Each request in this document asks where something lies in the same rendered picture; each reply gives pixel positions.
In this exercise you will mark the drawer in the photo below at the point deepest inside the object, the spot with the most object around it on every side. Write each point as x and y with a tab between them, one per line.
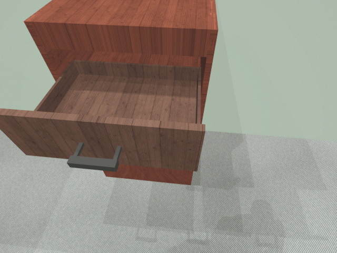
152	111

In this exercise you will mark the cabinet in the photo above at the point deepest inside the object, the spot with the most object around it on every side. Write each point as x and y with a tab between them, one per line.
161	32

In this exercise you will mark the handle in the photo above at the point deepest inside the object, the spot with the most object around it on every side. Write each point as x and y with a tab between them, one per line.
76	161

